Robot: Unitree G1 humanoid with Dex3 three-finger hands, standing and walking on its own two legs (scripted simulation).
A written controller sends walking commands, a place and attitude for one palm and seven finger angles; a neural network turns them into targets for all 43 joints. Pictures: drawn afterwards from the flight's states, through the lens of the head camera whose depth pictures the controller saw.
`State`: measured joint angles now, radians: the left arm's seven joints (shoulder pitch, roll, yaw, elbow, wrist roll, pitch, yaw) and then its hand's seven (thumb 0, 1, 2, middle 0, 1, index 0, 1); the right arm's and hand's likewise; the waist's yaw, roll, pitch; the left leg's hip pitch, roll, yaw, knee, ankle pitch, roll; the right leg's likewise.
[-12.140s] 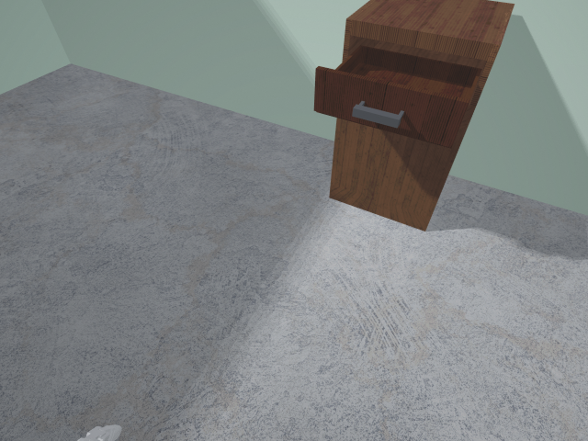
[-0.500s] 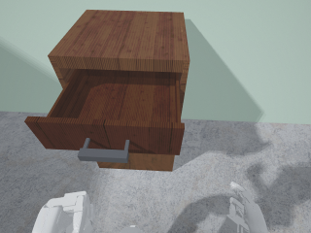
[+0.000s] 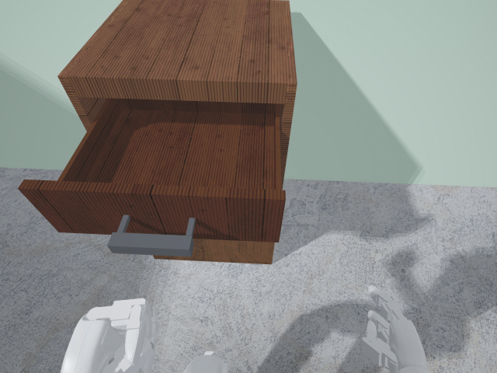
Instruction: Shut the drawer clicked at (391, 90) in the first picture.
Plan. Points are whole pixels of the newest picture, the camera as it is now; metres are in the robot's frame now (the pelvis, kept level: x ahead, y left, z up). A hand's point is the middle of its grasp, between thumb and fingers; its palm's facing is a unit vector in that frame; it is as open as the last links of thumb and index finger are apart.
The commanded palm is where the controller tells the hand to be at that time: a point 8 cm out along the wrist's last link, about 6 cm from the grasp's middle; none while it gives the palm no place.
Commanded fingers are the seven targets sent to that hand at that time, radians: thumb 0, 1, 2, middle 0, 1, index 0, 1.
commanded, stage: bring the fist close to the handle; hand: left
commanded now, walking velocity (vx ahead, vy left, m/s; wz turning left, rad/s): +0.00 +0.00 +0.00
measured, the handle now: (155, 233) +0.34 +0.19 +0.02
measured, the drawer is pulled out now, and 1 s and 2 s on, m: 0.25 0.25 0.24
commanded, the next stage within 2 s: push the drawer shut in 1.10 s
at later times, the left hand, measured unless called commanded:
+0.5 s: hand (163, 329) +0.18 +0.13 +0.04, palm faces +0.01 -1.00 -0.02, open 3.3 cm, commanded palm +0.16 +0.19 +0.04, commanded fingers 0.00 0.90 0.90 -1.40 -1.60 -1.40 -1.60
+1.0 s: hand (169, 318) +0.20 +0.13 +0.02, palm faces +0.00 -1.00 -0.01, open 3.3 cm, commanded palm +0.17 +0.19 +0.02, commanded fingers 0.00 0.90 0.90 -1.40 -1.60 -1.40 -1.60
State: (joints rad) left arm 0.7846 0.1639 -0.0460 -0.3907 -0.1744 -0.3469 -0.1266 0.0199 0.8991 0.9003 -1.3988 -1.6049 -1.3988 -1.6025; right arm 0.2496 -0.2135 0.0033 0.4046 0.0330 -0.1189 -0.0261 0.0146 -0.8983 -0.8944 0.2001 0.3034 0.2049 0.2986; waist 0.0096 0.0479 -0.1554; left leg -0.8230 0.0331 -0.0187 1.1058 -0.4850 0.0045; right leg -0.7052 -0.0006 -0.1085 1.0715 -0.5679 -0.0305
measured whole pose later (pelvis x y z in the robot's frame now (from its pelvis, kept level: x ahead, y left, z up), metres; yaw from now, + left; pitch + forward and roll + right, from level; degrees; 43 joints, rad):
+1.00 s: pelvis -0.01 +0.01 -0.03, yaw -1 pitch +18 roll -2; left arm 0.54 0.14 -0.05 -0.16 -0.13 -0.43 -0.04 0.02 0.90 0.90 -1.40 -1.60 -1.40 -1.60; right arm 0.22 -0.21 0.01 0.44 0.00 -0.06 -0.01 0.01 -0.90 -0.89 0.20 0.30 0.20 0.30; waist -0.02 0.04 -0.19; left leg -1.04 0.04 -0.01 1.26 -0.53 0.01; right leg -0.93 0.00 -0.09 1.23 -0.61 -0.03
